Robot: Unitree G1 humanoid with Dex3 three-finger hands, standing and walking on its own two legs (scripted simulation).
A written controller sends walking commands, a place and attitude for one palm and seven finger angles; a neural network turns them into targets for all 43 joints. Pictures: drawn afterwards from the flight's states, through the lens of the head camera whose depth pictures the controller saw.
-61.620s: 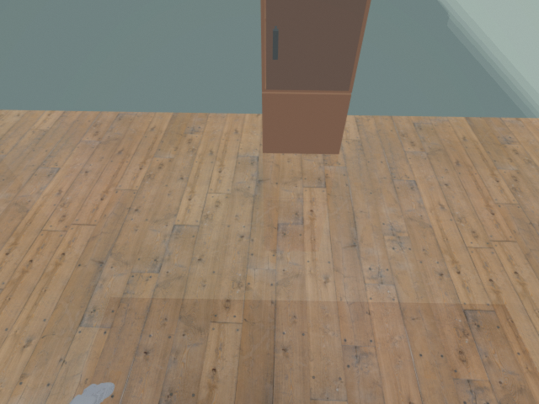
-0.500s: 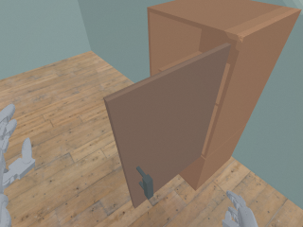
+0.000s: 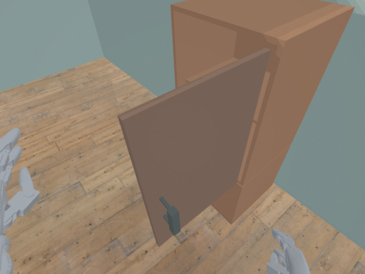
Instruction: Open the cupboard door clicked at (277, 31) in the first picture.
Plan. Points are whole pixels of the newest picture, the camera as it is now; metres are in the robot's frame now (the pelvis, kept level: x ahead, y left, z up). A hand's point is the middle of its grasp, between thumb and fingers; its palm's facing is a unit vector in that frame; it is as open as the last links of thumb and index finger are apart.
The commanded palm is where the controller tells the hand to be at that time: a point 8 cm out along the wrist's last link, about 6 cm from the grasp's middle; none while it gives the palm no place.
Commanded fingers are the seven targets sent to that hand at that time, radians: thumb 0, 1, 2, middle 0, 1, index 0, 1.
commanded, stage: step back with the hand held close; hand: left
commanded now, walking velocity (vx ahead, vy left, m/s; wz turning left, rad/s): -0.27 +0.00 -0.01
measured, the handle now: (169, 215) +0.30 +0.08 -0.12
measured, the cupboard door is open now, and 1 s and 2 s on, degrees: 89 89 89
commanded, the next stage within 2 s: stop stepping back and stand still in 1.22 s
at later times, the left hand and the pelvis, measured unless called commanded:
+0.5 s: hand (8, 232) +0.14 +0.28 +0.15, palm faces +0.41 -0.77 -0.48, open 7.5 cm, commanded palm +0.08 +0.32 +0.17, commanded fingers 0.00 0.90 0.90 -0.20 -0.30 -0.20 -0.30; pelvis -0.06 +0.02 -0.01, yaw +0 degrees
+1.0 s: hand out of the picture +0.07 +0.30 +0.15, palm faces +0.47 -0.75 -0.47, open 7.5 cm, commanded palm -0.02 +0.34 +0.17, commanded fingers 0.00 0.90 0.90 -0.20 -0.30 -0.20 -0.30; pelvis -0.13 +0.02 -0.02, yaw +6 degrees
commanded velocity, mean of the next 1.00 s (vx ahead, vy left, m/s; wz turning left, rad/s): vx -0.31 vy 0.00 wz -0.04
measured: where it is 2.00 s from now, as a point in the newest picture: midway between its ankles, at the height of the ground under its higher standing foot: outside the picture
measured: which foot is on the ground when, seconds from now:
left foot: down 0.00-1.00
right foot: down 0.00-0.94, up 0.96-1.00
